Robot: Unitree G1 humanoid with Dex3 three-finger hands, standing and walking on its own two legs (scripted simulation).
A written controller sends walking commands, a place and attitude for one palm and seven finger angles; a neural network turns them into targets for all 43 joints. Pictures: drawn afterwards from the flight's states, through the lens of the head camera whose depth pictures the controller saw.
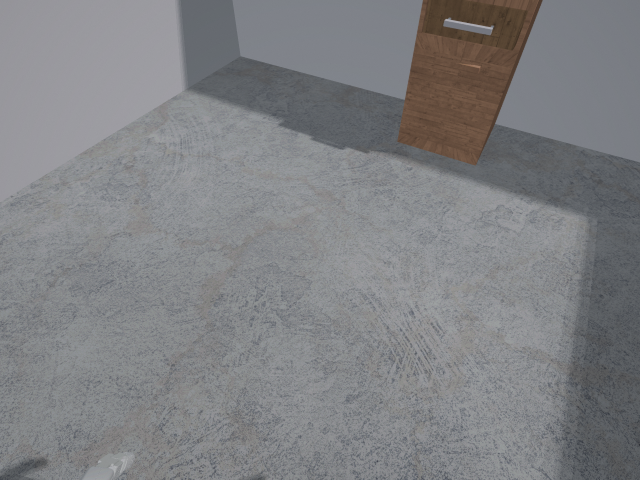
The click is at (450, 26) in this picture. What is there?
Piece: drawer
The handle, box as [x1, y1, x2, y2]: [443, 18, 493, 34]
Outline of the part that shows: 443,24 444,26 490,34 493,27 486,27 451,20 450,18 445,19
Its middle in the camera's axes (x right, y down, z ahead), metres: +0.61 -0.88 +1.59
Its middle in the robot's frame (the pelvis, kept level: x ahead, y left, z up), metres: +1.79 -0.54 -0.11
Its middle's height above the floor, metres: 0.66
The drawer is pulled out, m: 0.00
